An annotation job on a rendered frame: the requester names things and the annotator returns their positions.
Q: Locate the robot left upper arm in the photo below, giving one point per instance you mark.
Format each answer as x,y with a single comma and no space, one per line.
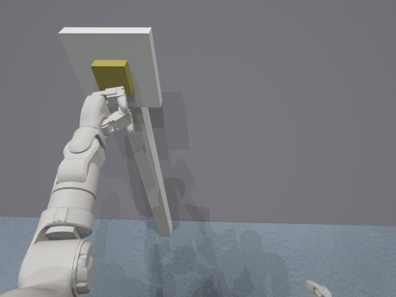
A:
59,268

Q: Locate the button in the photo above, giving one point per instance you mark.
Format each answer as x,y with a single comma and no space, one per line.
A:
113,73

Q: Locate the robot left forearm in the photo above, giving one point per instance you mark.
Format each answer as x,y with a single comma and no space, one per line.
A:
69,213

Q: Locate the left robot hand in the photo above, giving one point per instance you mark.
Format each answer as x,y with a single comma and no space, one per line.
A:
95,112

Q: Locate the right robot hand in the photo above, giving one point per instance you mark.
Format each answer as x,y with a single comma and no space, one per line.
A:
317,290

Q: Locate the panel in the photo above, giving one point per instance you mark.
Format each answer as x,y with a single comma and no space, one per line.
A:
83,45

